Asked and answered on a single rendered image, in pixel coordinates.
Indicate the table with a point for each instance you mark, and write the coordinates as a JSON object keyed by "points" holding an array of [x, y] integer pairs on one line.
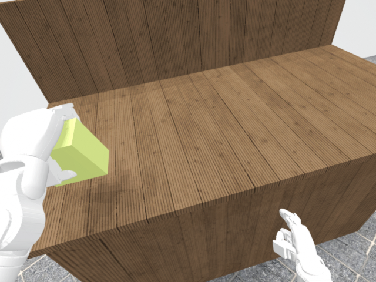
{"points": [[216, 115]]}

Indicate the left robot hand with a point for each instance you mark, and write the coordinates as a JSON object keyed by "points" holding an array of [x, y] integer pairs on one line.
{"points": [[35, 134]]}

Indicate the robot right forearm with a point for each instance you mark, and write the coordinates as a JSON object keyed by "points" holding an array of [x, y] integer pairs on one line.
{"points": [[311, 268]]}

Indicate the right robot hand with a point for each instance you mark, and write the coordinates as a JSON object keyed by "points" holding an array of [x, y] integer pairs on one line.
{"points": [[297, 241]]}

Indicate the sponge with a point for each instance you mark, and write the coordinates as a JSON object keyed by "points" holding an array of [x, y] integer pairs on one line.
{"points": [[78, 150]]}

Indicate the robot left forearm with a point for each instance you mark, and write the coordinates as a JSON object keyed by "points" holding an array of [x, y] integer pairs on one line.
{"points": [[22, 219]]}

